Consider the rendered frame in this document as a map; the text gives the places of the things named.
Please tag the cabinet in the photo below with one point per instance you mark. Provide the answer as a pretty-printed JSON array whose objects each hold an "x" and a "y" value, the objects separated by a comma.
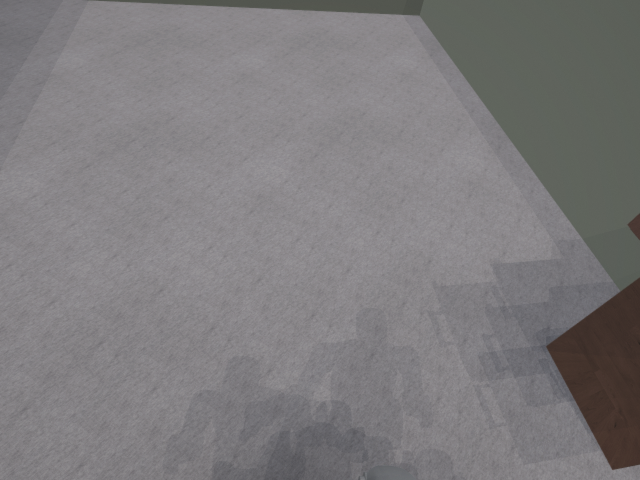
[{"x": 599, "y": 360}]

